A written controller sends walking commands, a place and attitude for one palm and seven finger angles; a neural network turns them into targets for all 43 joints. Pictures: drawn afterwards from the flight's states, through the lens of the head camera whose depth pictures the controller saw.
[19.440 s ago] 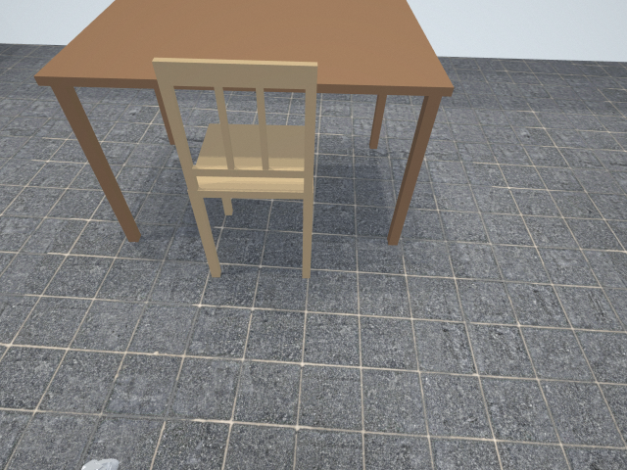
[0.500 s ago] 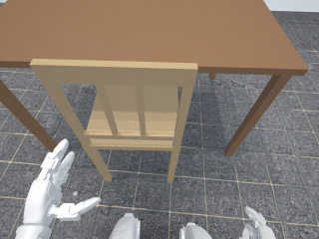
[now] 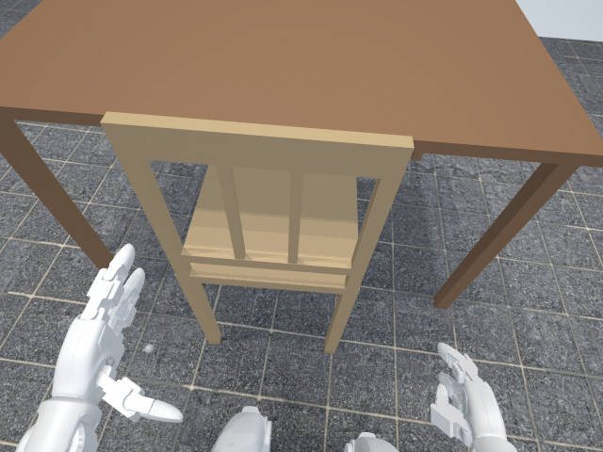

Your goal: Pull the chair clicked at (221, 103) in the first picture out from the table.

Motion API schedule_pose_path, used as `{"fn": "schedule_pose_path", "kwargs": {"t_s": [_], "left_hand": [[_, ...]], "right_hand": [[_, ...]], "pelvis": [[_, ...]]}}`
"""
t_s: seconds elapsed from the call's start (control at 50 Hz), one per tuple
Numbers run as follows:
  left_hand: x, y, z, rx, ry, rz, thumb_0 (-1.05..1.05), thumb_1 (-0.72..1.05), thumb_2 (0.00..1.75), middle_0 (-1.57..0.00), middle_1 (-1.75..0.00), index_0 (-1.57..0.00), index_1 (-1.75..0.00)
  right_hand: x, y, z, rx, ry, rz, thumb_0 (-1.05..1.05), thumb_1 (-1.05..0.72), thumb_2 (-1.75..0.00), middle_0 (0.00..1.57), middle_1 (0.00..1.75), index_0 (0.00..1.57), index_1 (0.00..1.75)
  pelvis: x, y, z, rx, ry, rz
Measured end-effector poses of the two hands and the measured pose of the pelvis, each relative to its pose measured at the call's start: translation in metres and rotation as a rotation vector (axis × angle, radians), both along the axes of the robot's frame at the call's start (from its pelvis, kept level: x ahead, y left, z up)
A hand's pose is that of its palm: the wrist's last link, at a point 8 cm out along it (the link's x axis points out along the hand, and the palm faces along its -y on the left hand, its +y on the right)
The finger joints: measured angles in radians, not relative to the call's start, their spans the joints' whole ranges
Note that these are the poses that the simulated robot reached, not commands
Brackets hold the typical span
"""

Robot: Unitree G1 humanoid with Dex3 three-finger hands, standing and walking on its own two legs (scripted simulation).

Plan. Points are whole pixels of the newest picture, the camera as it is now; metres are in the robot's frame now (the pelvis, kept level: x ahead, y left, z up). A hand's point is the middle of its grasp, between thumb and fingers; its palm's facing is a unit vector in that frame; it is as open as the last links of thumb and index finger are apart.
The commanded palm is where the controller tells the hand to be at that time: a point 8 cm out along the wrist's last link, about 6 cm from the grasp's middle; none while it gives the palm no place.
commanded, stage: raise the hand toward the chair's back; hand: left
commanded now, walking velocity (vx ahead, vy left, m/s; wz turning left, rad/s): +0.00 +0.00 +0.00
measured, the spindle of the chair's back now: (233, 216) +0.47 +0.15 -0.02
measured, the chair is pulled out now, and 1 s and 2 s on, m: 0.00 0.00 0.00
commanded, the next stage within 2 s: aim the fingers beside a spindle in 0.68 s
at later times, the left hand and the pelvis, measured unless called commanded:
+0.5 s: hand (150, 328) +0.25 +0.20 +0.05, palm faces +0.00 -1.00 -0.06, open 16.9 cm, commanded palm +0.23 +0.25 +0.05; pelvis +0.00 +0.00 +0.01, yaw -1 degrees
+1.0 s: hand (165, 329) +0.25 +0.18 +0.04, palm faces -0.01 -1.00 -0.04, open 17.0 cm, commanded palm +0.24 +0.24 +0.04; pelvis +0.00 -0.01 +0.00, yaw +0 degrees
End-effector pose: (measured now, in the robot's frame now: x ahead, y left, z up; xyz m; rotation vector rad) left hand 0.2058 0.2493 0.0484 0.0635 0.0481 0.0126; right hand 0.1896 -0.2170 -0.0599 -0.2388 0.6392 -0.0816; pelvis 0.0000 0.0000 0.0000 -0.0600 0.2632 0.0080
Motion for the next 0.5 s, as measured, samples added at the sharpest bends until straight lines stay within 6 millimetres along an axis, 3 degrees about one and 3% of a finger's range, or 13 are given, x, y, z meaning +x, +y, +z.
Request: {"fn": "schedule_pose_path", "kwargs": {"t_s": [0.24,0.5], "left_hand": [[0.020,0.012,0.006,0.002,-0.004,-0.009,-0.01,-0.50,0.31,-0.06,-0.08,-0.06,-0.08],[0.022,0.004,0.004,-0.008,-0.005,-0.011,-0.01,-0.50,0.30,-0.06,-0.08,-0.06,-0.08]], "right_hand": [[-0.028,-0.018,-0.005,-0.033,0.088,-0.056,0.01,-0.90,-0.90,0.21,0.30,0.21,0.30],[-0.042,-0.037,-0.002,-0.054,0.105,-0.103,0.01,-0.90,-0.90,0.20,0.30,0.20,0.30]], "pelvis": [[0.003,0.001,0.005,-0.001,-0.002,-0.004],[0.004,-0.003,0.007,0.007,-0.002,-0.013]]}}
